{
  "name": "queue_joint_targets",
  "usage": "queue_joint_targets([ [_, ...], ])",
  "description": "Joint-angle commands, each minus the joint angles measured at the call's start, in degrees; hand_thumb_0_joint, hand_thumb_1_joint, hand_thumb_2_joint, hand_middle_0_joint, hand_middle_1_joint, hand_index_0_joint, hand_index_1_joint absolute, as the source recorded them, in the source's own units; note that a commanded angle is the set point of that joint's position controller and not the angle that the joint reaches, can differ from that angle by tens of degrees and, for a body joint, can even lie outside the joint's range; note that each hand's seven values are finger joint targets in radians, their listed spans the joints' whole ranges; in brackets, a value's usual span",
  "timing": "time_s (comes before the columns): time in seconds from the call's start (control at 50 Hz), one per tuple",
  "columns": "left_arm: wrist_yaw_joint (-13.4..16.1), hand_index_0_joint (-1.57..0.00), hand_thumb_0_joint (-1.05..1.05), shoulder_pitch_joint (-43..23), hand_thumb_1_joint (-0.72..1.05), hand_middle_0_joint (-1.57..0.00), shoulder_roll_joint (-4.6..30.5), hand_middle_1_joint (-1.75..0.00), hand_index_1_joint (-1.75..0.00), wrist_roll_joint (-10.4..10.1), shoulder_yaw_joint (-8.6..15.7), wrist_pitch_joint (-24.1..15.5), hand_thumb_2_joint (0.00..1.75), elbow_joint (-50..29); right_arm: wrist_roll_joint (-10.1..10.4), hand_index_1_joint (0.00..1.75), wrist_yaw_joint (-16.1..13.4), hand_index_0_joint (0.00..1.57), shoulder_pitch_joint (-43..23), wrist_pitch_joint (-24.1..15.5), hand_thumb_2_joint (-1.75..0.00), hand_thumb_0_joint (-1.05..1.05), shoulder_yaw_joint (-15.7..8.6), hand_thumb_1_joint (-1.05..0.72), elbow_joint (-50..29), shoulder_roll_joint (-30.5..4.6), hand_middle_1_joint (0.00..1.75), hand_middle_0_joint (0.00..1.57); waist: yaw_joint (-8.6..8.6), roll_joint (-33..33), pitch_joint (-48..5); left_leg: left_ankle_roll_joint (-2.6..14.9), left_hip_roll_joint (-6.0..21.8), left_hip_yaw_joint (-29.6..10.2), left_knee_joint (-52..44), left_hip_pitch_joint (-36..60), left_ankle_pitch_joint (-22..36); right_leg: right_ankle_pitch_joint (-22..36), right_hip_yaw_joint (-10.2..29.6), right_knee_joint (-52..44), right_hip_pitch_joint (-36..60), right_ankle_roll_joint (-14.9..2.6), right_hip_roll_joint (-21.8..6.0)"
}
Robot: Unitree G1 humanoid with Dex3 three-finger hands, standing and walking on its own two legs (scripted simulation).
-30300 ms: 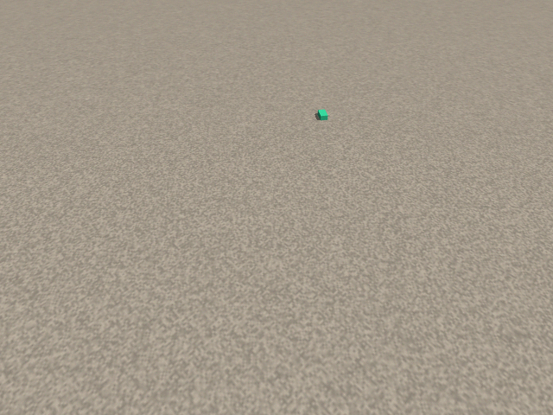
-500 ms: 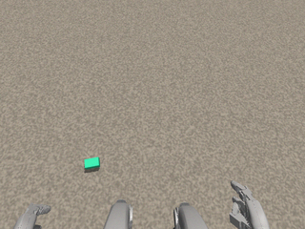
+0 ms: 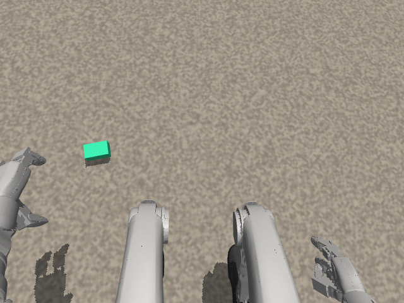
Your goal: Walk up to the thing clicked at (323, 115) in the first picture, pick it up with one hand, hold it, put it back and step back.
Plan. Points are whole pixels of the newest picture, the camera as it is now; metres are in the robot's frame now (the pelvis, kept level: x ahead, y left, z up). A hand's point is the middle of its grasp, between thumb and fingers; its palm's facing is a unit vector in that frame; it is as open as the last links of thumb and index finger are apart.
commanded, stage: rise first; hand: left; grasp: from above
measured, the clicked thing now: (97, 150) +0.51 +0.36 -0.44
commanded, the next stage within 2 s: none
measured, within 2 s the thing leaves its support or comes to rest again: neither
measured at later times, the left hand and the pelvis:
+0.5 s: hand (49, 168) +0.40 +0.39 -0.23, palm faces -0.40 -0.11 -0.91, open 12.6 cm; pelvis -0.02 +0.02 -0.10, yaw -4 degrees
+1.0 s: hand (63, 157) +0.44 +0.39 -0.29, palm faces -0.42 -0.13 -0.90, open 12.5 cm; pelvis -0.01 +0.03 -0.13, yaw -7 degrees
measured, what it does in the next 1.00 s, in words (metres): lowers itself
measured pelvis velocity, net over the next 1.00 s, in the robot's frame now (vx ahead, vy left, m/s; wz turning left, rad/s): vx -0.01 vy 0.03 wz -0.12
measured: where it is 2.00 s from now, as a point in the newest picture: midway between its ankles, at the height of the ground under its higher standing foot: (195, 292)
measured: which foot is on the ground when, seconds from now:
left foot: down 0.00-1.00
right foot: down 0.00-1.00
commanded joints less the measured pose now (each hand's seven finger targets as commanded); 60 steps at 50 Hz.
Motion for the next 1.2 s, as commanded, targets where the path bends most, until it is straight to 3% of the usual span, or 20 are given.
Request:
queue_joint_targets([
  [0.0,2.7,-0.17,0.0,-14.0,-0.41,-0.17,24.4,-0.95,-0.95,5.1,6.4,-3.8,0.93,-3.5,-0.8,0.3,-0.1,0.2,8.9,-0.1,-0.89,0.0,-4.0,-0.87,-2.4,-10.7,0.3,0.2,0.64,4.2,-37.4,4.4,-0.5,6.2,-7.2,19.9,11.2,11.1,-3.7,-10.5,16.0,-3.41,0.3],
  [0.06,4.1,-0.2,0.0,-18.3,-0.37,-0.2,28.4,-0.9,-0.9,8.7,7.9,-6.1,0.9,-2.2,-1.6,0.3,0.4,0.2,8.9,1.1,-0.89,0.0,-3.5,-0.87,-1.5,-11.2,0.3,0.2,1.1,7.8,-38.9,4.1,-0.5,5.8,-5.7,20.0,9.2,8.5,-4.7,-7.4,12.6,-3.8,0.6],
  [0.14,6.3,-0.22,0.0,-22.8,-0.35,-0.22,29.8,-0.86,-0.86,12.4,7.4,-8.1,0.89,1.2,-2.4,0.3,1.0,0.2,9.4,3.1,-0.89,0.0,-3.0,-0.87,-0.5,-11.5,0.3,0.2,-0.24,9.5,-36.3,4.11,-0.5,5.2,-4.2,17.3,4.6,4.1,-6.5,-4.5,6.4,-4.09,1.1],
  [0.26,9.9,-0.27,0.0,-28.1,-0.3,-0.28,29.7,-0.77,-0.78,18.3,4.6,-8.8,0.83,6.1,-3.6,0.3,1.9,0.2,10.8,6.0,-0.89,0.0,-2.2,-0.88,1.0,-11.8,0.3,0.2,-2.37,12.0,-34.5,4.06,-0.8,4.4,-1.4,15.9,5.4,5.1,-7.8,-0.8,1.7,-4.46,1.2],
  [0.32,11.7,-0.3,0.0,-30.5,-0.27,-0.31,32.3,-0.73,-0.74,20.5,5.3,-8.7,0.81,8.6,-4.1,0.3,2.3,0.2,10.5,7.3,-0.89,0.0,-1.7,-0.88,1.2,-12.2,0.3,0.2,-2.67,11.9,-33.1,4.16,-0.9,3.9,-0.2,14.6,4.7,4.8,-8.2,0.8,-0.8,-4.61,1.1],
  [0.42,13.9,-0.32,0.0,-35.7,-0.25,-0.33,33.8,-0.71,-0.72,23.8,4.0,-8.6,0.79,12.9,-5.0,0.3,2.8,0.2,9.7,8.2,-0.89,0.0,-0.6,-0.88,1.6,-12.7,0.3,0.2,-4.12,14.8,-30.3,4.02,-1.0,3.2,0.7,12.7,2.0,3.4,-8.7,3.2,-5.6,-4.76,1.0],
  [0.52,15.5,-0.33,0.0,-38.8,-0.23,-0.32,31.6,-0.74,-0.74,24.5,2.2,-7.7,0.75,17.2,-6.3,0.3,3.4,0.2,10.7,8.1,-0.89,0.0,0.1,-0.88,2.2,-13.1,0.3,0.2,-6.13,15.8,-30.7,3.67,-0.8,2.2,2.4,14.2,4.9,6.2,-9.2,5.5,-7.7,-4.48,0.8],
  [0.56,16.2,-0.33,0.0,-39.7,-0.22,-0.32,33.4,-0.75,-0.75,24.9,2.8,-6.9,0.74,18.8,-6.5,0.3,3.5,0.2,10.8,7.8,-0.9,0.0,0.3,-0.89,2.6,-13.5,0.3,0.2,-5.73,17.4,-31.5,3.47,-0.7,2.2,3.0,15.4,6.2,7.2,-9.0,6.2,-8.4,-4.48,0.7],
  [0.6,16.6,-0.34,0.0,-40.9,-0.22,-0.33,32.2,-0.74,-0.74,25.2,1.7,-6.3,0.75,19.7,-6.7,0.3,3.7,0.2,11.2,7.7,-0.9,0.0,0.5,-0.89,2.6,-13.7,0.3,0.2,-6.62,18.5,-31.5,3.17,-0.6,1.6,3.2,15.6,6.7,7.6,-9.4,7.1,-9.5,-4.51,0.9],
  [0.72,17.0,-0.33,0.0,-43.9,-0.24,-0.32,34.1,-0.77,-0.77,25.4,1.7,-4.9,0.74,19.4,-7.4,0.3,4.2,0.2,11.8,7.3,-0.9,0.0,0.8,-0.89,2.7,-14.0,0.3,0.2,-7.67,20.3,-32.2,3.31,-0.4,1.4,5.0,15.0,7.8,8.9,-9.6,8.4,-9.3,-4.33,1.2],
  [0.76,17.1,-0.32,0.0,-43.3,-0.24,-0.31,34.6,-0.79,-0.78,25.1,2.4,-4.5,0.74,20.0,-7.4,0.3,4.3,0.2,11.7,7.3,-0.9,0.0,1.0,-0.89,2.8,-14.1,0.3,0.2,-7.19,20.4,-31.9,3.26,-0.3,1.4,5.3,15.2,8.2,9.1,-9.5,8.7,-9.7,-4.3,1.1],
  [0.78,17.1,-0.32,0.0,-44.0,-0.26,-0.31,34.1,-0.78,-0.77,25.1,2.1,-4.5,0.76,19.4,-7.7,0.3,4.4,0.2,12.0,7.4,-0.9,0.0,1.2,-0.89,2.5,-14.2,0.3,0.2,-8.12,20.9,-31.9,3.21,-0.3,1.1,5.5,14.7,8.9,9.7,-9.8,9.3,-9.4,-4.03,1.1],
  [0.86,16.5,-0.31,0.0,-42.7,-0.26,-0.31,35.7,-0.8,-0.79,25.1,2.9,-4.1,0.76,21.4,-8.0,0.3,4.8,0.2,12.6,7.5,-0.9,0.0,2.0,-0.9,2.4,-14.0,0.3,0.2,-8.09,18.6,-31.5,3.76,-0.6,1.6,7.0,12.6,9.5,10.4,-9.6,8.8,-7.4,-4.18,1.4],
  [0.96,15.3,-0.31,0.0,-40.9,-0.27,-0.3,37.2,-0.8,-0.8,24.5,3.8,-4.9,0.77,20.7,-8.4,0.3,5.0,0.2,12.8,8.2,-0.9,0.0,2.3,-0.9,1.8,-14.8,0.3,0.2,-7.91,20.7,-32.8,3.29,-0.2,0.2,7.5,15.9,14.0,12.4,-10.2,10.6,-8.4,-4.06,1.3],
  [0.98,15.3,-0.3,0.0,-41.6,-0.28,-0.29,36.9,-0.81,-0.8,24.3,3.7,-5.1,0.78,20.4,-8.6,0.3,5.2,0.2,13.0,8.4,-0.9,0.0,2.6,-0.89,1.7,-14.7,0.3,0.2,-8.63,20.7,-32.6,3.42,-0.2,0.3,7.9,15.0,14.3,12.9,-10.3,10.6,-7.6,-3.89,1.4],
  [1.04,15.0,-0.3,0.0,-40.5,-0.28,-0.29,38.1,-0.81,-0.8,24.5,4.5,-5.9,0.78,20.9,-8.8,0.3,5.3,0.2,13.4,8.9,-0.9,0.0,3.1,-0.9,1.5,-14.7,0.3,0.2,-8.64,19.2,-32.6,3.81,-0.3,1.0,9.7,13.8,15.4,14.2,-10.2,10.2,-6.0,-4.01,1.8],
  [1.06,15.0,-0.3,0.0,-42.0,-0.27,-0.3,38.8,-0.8,-0.79,24.2,4.6,-6.3,0.77,20.6,-9.0,0.3,5.5,0.2,13.4,8.9,-0.9,0.0,3.2,-0.9,1.3,-14.9,0.3,0.2,-9.5,19.0,-32.0,3.92,-0.4,1.2,10.1,12.3,14.9,14.2,-10.2,10.4,-5.4,-3.95,1.8],
  [1.1,14.9,-0.26,0.0,-41.8,-0.37,-0.28,40.1,-0.78,-0.8,24.5,5.2,-7.0,0.86,20.8,-9.2,0.3,5.5,0.2,13.3,9.2,-0.9,0.0,3.8,-0.9,1.3,-14.6,0.3,0.2,-9.06,18.3,-32.1,4.29,-0.6,2.1,11.0,10.2,14.4,14.4,-10.0,9.7,-3.3,-3.99,2.2],
  [1.16,15.5,-0.3,0.0,-41.6,-0.28,-0.3,41.1,-0.78,-0.78,24.3,6.2,-7.7,0.79,21.3,-9.5,0.3,5.5,0.2,12.7,9.5,-0.9,0.0,4.1,-0.89,1.0,-15.0,0.3,0.2,-9.08,18.4,-31.0,4.34,-0.4,1.8,10.6,9.7,11.8,12.2,-10.5,9.8,-4.4,-3.99,2.2],
  [1.18,15.4,-0.29,0.0,-41.4,-0.3,-0.3,40.6,-0.77,-0.78,24.6,5.2,-7.9,0.81,22.4,-9.5,0.3,5.5,0.2,12.5,9.5,-0.9,0.0,4.3,-0.89,0.9,-15.1,0.3,0.2,-9.55,19.1,-30.3,4.17,-0.3,1.5,10.5,9.7,11.3,11.6,-10.9,10.1,-5.5,-4.22,2.4],
])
